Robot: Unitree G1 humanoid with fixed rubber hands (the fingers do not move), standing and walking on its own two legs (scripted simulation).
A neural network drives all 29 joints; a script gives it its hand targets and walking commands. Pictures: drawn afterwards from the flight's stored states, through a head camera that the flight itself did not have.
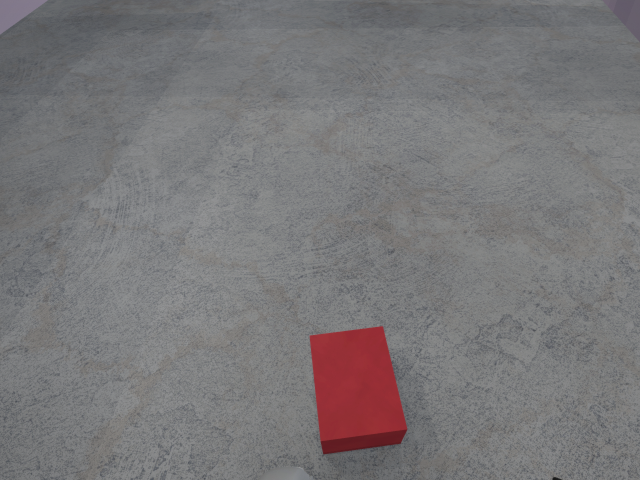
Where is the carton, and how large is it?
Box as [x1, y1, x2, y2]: [310, 326, 406, 453]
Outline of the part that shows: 382,326 310,335 320,440 323,453 400,443 404,435 406,425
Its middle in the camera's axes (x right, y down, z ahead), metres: +0.10 +0.43 +1.15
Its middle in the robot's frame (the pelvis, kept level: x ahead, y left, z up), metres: +0.46 -0.01 -0.69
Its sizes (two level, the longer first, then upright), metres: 0.294 0.225 0.161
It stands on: the floor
